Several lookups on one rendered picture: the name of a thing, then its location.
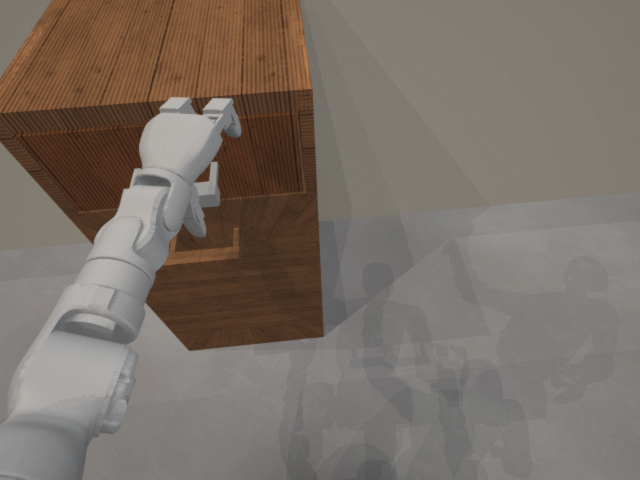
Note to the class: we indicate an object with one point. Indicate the left robot upper arm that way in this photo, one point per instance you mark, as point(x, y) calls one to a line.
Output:
point(76, 388)

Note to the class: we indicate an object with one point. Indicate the left robot forearm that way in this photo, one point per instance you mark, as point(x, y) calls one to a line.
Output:
point(107, 299)

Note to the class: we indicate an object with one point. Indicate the cabinet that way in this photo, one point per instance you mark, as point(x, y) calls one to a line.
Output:
point(95, 63)

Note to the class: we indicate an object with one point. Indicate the handle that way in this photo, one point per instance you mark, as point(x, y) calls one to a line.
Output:
point(203, 259)
point(209, 194)

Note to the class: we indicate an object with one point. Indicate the drawer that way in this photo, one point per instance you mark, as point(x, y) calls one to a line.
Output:
point(92, 166)

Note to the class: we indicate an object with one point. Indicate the left robot hand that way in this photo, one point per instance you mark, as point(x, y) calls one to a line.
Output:
point(182, 142)

